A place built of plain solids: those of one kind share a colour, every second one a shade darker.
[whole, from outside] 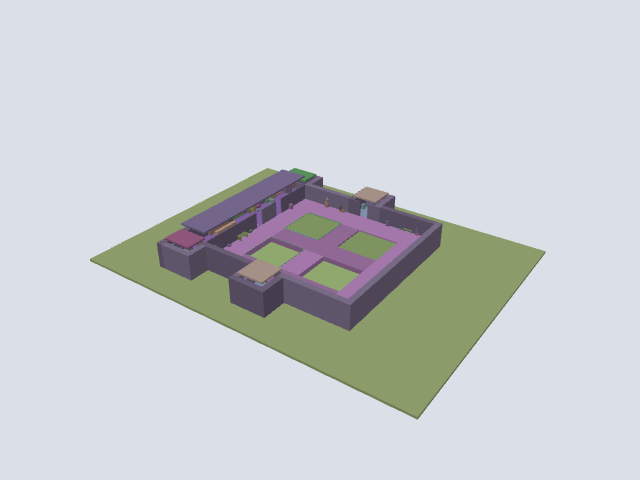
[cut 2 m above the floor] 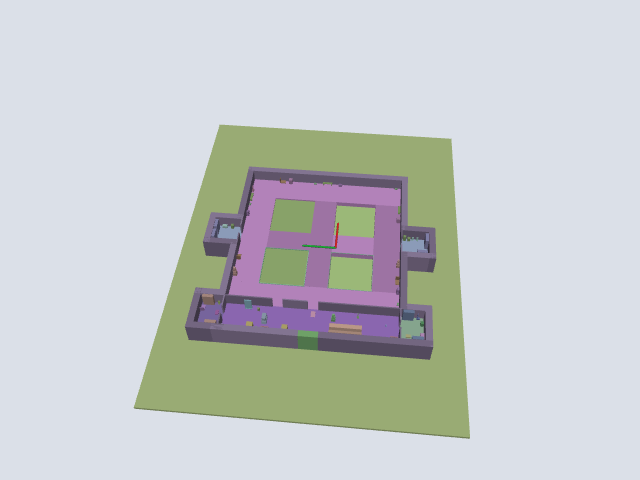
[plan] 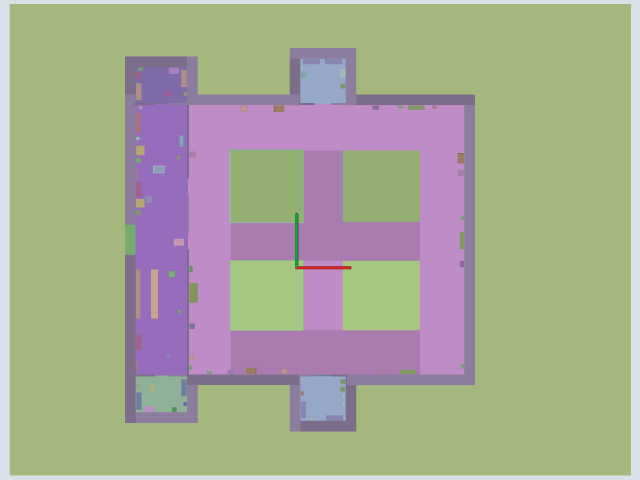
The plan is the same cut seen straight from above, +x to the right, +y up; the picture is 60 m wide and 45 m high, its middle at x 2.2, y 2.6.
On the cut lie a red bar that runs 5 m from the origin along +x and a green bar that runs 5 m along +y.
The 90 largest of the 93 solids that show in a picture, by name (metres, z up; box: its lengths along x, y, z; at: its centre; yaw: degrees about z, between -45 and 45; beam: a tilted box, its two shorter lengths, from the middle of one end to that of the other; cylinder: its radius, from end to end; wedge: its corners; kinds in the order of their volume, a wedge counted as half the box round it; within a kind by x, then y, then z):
{
 "ground_under_all_1": {"box": [58.25, 44.21, 0.4], "at": [2.23, 2.62, -1.67]},
 "wall_1": {"box": [1.0, 5.35, 4.32], "at": [-15.57, -11.88, 0.64]},
 "wall_2": {"box": [1.0, 12.23, 4.32], "at": [-15.57, -4.89, 0.64]},
 "wall_3": {"box": [1.0, 12.23, 4.32], "at": [-15.57, 10.13, 0.64]},
 "wall_4": {"box": [1.0, 5.35, 4.32], "at": [-15.57, 17.12, 0.64]},
 "wall_5": {"box": [2.0, 0.2, 4.32], "at": [-14.27, -10.11, 0.64]},
 "wall_6": {"box": [2.0, 0.2, 4.32], "at": [-14.27, 15.35, 0.64]},
 "wall_7": {"box": [6.8, 1.0, 4.32], "at": [-12.67, -14.06, 0.64]},
 "wall_8": {"box": [6.8, 1.0, 4.32], "at": [-12.67, 19.3, 0.64]},
 "wall_9": {"box": [2.0, 0.2, 4.32], "at": [-11.07, -10.11, 0.64]},
 "wall_10": {"box": [2.0, 0.2, 4.32], "at": [-11.07, 15.35, 0.64]},
 "wall_11": {"box": [0.2, 11.93, 4.32], "at": [-10.17, -4.24, 0.64]},
 "wall_12": {"box": [0.2, 3.67, 4.32], "at": [-10.17, 5.06, 0.64]},
 "wall_13": {"box": [0.2, 7.05, 4.32], "at": [-10.17, 11.92, 0.64]},
 "wall_14": {"box": [1.0, 4.55, 4.32], "at": [-9.77, -12.28, 0.64]},
 "wall_15": {"box": [1.0, 4.55, 4.32], "at": [-9.77, 17.52, 0.64]},
 "wall_16": {"box": [10.51, 1.0, 4.32], "at": [-5.02, -10.51, 0.64]},
 "wall_17": {"box": [10.51, 1.0, 4.32], "at": [-5.02, 15.75, 0.64]},
 "wall_18": {"box": [1.0, 5.35, 4.32], "at": [-0.15, -12.68, 0.64]},
 "wall_19": {"box": [1.0, 5.35, 4.32], "at": [-0.15, 17.92, 0.64]},
 "wall_20": {"box": [1.58, 0.2, 4.32], "at": [0.94, 15.35, 0.64]},
 "wall_21": {"box": [1.5, 0.2, 4.32], "at": [0.98, -10.11, 0.64]},
 "wall_22": {"box": [6.25, 1.0, 4.32], "at": [2.48, -14.86, 0.64]},
 "wall_23": {"box": [6.25, 1.0, 4.32], "at": [2.48, 20.1, 0.64]},
 "wall_24": {"box": [1.5, 0.2, 4.32], "at": [3.98, -10.11, 0.64]},
 "wall_25": {"box": [1.5, 0.2, 4.32], "at": [3.98, 15.35, 0.64]},
 "wall_26": {"box": [1.0, 5.35, 4.32], "at": [5.11, -12.68, 0.64]},
 "wall_27": {"box": [1.0, 5.35, 4.32], "at": [5.11, 17.92, 0.64]},
 "wall_28": {"box": [12.01, 1.0, 4.32], "at": [10.73, -10.51, 0.64]},
 "wall_29": {"box": [12.01, 1.0, 4.32], "at": [10.73, 15.75, 0.64]},
 "wall_30": {"box": [1.0, 27.25, 4.32], "at": [16.23, 2.62, 0.64]},
 "floor_gang_1": {"box": [4.0, 25.45, 1.52], "at": [-8.17, 2.62, -0.76]},
 "floor_gang_2": {"box": [3.7, 6.5, 1.52], "at": [2.48, -2.6, -0.76]},
 "floor_gang_3": {"box": [3.7, 6.7, 1.52], "at": [2.48, 7.64, -0.76]},
 "floor_gang_4": {"box": [17.75, 4.25, 1.52], "at": [2.71, -7.98, -0.76]},
 "floor_gang_5": {"box": [17.75, 3.65, 1.52], "at": [2.71, 2.47, -0.76]},
 "floor_gang_6": {"box": [17.75, 4.35, 1.52], "at": [2.71, 13.17, -0.76]},
 "floor_gang_7": {"box": [4.25, 25.45, 1.52], "at": [13.71, 2.62, -0.76]},
 "floor_foyer_1": {"box": [5.0, 25.45, 1.52], "at": [-12.67, 2.62, -0.76]},
 "step_tier_1": {"box": [6.8, 6.5, 0.6], "at": [-2.77, -2.6, -1.22]},
 "step_tier_2": {"box": [6.8, 6.7, 1.52], "at": [-2.77, 7.64, -0.76]},
 "step_tier_3": {"box": [7.25, 6.5, 0.72], "at": [7.96, -2.6, -1.16]},
 "step_tier_4": {"box": [7.25, 6.7, 1.28], "at": [7.96, 7.64, -0.88]},
 "floor_side_1": {"box": [4.45, 4.35, 1.52], "at": [2.48, -12.28, -0.76]},
 "floor_side_2": {"box": [4.45, 4.35, 1.52], "at": [2.48, 17.52, -0.76]},
 "ceil_foyer_1": {"box": [5.0, 25.45, 0.3], "at": [-12.67, 2.62, 4.35]},
 "floor_cloaks_1": {"box": [5.0, 3.55, 1.52], "at": [-12.67, -11.88, -0.76]},
 "floor_store_1": {"box": [5.0, 3.55, 1.52], "at": [-12.67, 17.12, -0.76]},
 "door_leaf_1": {"box": [0.97, 2.8, 4.79], "at": [-15.59, 2.62, 0.88]},
 "ceil_side_1": {"box": [4.45, 4.35, 0.3], "at": [2.48, -12.28, 3.4]},
 "ceil_side_2": {"box": [4.45, 4.35, 0.3], "at": [2.48, 17.52, 3.4]},
 "bar_foyer_1": {"box": [0.4, 4.6, 2.1], "at": [-14.84, -2.46, 1.05]},
 "bar_foyer_2": {"box": [0.65, 4.6, 1.1], "at": [-13.31, -2.46, 0.55]},
 "shelves_side_1": {"box": [0.5, 1.6, 2.0], "at": [0.64, -13.3, 1.0]},
 "shelves_side_2": {"box": [1.6, 0.5, 2.0], "at": [1.41, 19.32, 1.0]},
 "shelves_side_3": {"box": [1.6, 0.5, 2.0], "at": [3.46, 19.32, 1.0]},
 "shelves_side_4": {"box": [1.6, 0.5, 2.0], "at": [3.56, -14.07, 1.0]},
 "ceil_cloaks_1": {"box": [5.0, 3.55, 0.3], "at": [-12.67, -11.88, 3.4]},
 "ceil_store_1": {"box": [5.0, 3.55, 0.3], "at": [-12.67, 17.12, 3.4]},
 "shelves_cloaks_1": {"box": [0.5, 1.6, 2.0], "at": [-14.79, -12.51, 1.0]},
 "shelves_cloaks_2": {"box": [0.5, 1.6, 2.0], "at": [-10.55, -11.26, 1.0]},
 "shelves_store_1": {"box": [0.5, 1.6, 2.0], "at": [-14.79, 16.5, 1.0]},
 "shelves_store_2": {"box": [0.5, 1.6, 2.0], "at": [-10.55, 17.75, 1.0]},
 "machine_foyer_1": {"box": [0.8, 0.8, 1.7], "at": [-14.64, 6.04, 0.95]},
 "machine_foyer_2": {"box": [0.8, 0.9, 1.73], "at": [-14.64, 10.99, 0.96]},
 "step_strewn_mat_1": {"box": [0.98, 0.66, 1.54], "at": [-11.03, 2.39, -0.75]},
 "step_strewn_cloth_heap_1": {"box": [0.79, 0.5, 1.64], "at": [-12.02, 16.3, -0.7]},
 "bench_foyer_1": {"box": [0.5, 1.4, 0.46], "at": [-14.79, -7.0, 0.22]},
 "bench_foyer_2": {"box": [0.5, 1.4, 0.46], "at": [-14.79, 7.34, 0.22]},
 "case_cloaks_1": {"box": [1.0, 0.55, 0.81], "at": [-13.82, -13.25, 0.49]},
 "kerb_1": {"box": [0.09, 6.89, 0.12], "at": [-6.21, 7.65, 0.05]},
 "kerb_2": {"box": [6.8, 0.06, 0.07], "at": [-2.77, -5.88, 0.03]},
 "kerb_3": {"box": [6.8, 0.07, 0.07], "at": [-2.77, 0.68, 0.03]},
 "kerb_4": {"box": [6.8, 0.09, 0.14], "at": [-2.77, 4.25, 0.07]},
 "kerb_5": {"box": [6.8, 0.1, 0.14], "at": [-2.77, 11.04, 0.07]},
 "kerb_6": {"box": [0.09, 6.63, 0.07], "at": [0.68, -2.6, 0.03]},
 "kerb_7": {"box": [0.1, 6.89, 0.1], "at": [0.68, 7.65, 0.05]},
 "cart_foyer_1": {"box": [0.98, 0.58, 0.58], "at": [-12.9, 9.21, 1.21]},
 "barrel_1": {"box": [0.58, 0.58, 0.89], "at": [-9.74, 10.62, 0.44]},
 "standee_foyer_1": {"box": [0.14, 1.05, 1.91], "at": [-10.79, 11.87, 0.99]},
 "case_side_1": {"box": [0.5, 0.8, 0.41], "at": [4.33, 18.25, 0.29]},
 "trolley_1": {"box": [1.0, 0.6, 0.06], "at": [-4.25, -9.67, 0.2]},
 "trolley_2": {"box": [1.0, 0.6, 0.06], "at": [-1.64, 14.91, 0.2]},
 "trolley_3": {"box": [0.6, 1.0, 0.06], "at": [15.39, 10.27, 0.2]},
 "form_1": {"box": [1.46, 0.4, 0.05], "at": [10.46, -9.77, 0.43]},
 "form_2": {"box": [1.57, 0.4, 0.05], "at": [11.23, 15.01, 0.43]},
 "form_3": {"box": [0.4, 1.64, 0.05], "at": [15.49, 2.54, 0.43]},
 "trestle_1": {"box": [0.8, 1.87, 0.04], "at": [-9.63, -2.36, 0.73]},
 "form_foyer_1": {"box": [0.4, 1.87, 0.05], "at": [-14.84, 13.58, 0.43]},
 "trolley_store_1": {"box": [1.0, 0.6, 0.06], "at": [-11.52, 18.46, 0.2]}
}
